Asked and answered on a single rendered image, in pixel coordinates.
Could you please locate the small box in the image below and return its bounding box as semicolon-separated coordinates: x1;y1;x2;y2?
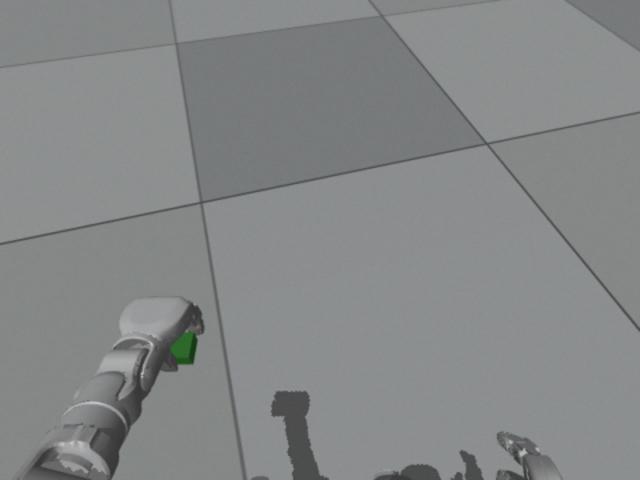
170;332;198;365

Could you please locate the left robot arm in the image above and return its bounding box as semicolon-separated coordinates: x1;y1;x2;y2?
11;333;166;480

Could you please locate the right robot hand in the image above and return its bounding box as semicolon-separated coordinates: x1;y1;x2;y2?
496;432;563;480

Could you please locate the left robot hand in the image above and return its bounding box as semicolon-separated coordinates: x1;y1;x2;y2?
119;296;204;372

